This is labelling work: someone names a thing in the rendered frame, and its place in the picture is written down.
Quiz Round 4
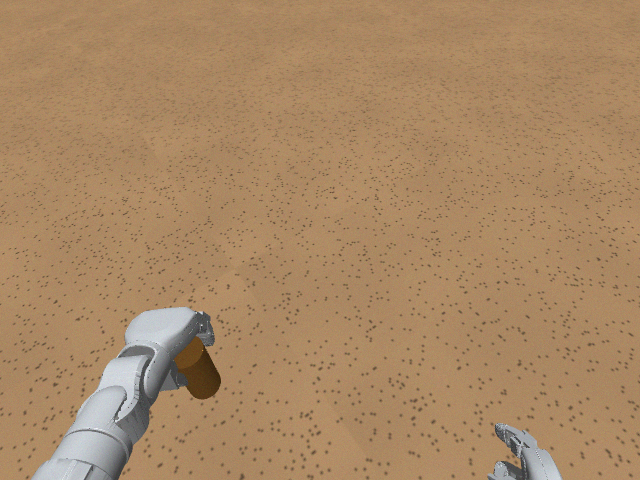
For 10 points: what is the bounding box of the right robot hand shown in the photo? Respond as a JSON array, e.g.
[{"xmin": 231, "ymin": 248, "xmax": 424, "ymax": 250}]
[{"xmin": 488, "ymin": 423, "xmax": 563, "ymax": 480}]

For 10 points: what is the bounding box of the left robot arm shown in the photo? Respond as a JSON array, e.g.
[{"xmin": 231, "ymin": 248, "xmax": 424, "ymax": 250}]
[{"xmin": 31, "ymin": 340, "xmax": 171, "ymax": 480}]

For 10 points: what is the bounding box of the left robot hand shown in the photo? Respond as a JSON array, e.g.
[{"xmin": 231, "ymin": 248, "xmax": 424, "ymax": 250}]
[{"xmin": 124, "ymin": 307, "xmax": 215, "ymax": 391}]

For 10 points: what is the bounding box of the can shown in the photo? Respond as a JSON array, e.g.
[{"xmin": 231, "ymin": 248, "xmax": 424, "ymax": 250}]
[{"xmin": 173, "ymin": 336, "xmax": 221, "ymax": 399}]

